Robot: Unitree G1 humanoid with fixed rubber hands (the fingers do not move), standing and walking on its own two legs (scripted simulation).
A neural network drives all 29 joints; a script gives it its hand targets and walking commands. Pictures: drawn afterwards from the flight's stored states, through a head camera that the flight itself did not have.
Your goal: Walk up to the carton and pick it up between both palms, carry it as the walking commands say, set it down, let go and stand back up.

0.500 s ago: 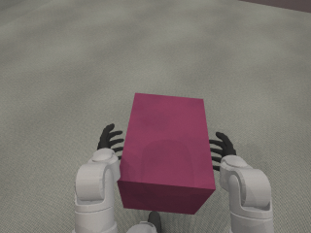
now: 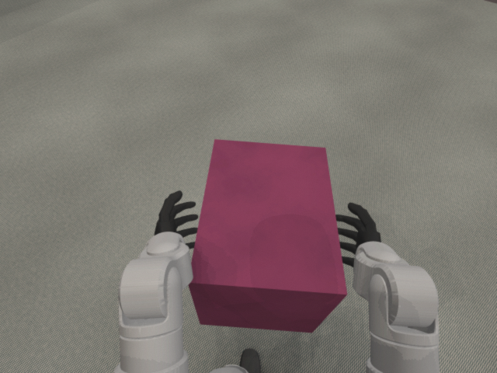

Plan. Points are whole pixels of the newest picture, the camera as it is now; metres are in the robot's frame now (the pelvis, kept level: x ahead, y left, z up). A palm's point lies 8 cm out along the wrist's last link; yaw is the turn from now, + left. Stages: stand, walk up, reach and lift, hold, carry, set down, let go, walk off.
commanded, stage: carry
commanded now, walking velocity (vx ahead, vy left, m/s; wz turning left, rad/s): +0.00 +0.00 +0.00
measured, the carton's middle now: (263, 235) +0.36 +0.04 -0.02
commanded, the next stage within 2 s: none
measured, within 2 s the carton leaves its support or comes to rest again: neither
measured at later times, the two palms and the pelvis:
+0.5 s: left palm (22, 314) +0.18 +0.32 +0.08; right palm (256, 320) +0.20 +0.04 +0.06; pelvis -0.10 +0.14 -0.04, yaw +5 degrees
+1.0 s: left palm out of the picture +0.03 +0.35 +0.09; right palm out of the picture +0.06 +0.07 +0.07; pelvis -0.24 +0.16 -0.01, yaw +8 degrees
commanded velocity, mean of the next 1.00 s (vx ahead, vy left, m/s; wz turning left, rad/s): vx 0.00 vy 0.00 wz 0.00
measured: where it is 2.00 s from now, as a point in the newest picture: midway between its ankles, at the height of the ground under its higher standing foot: outside the picture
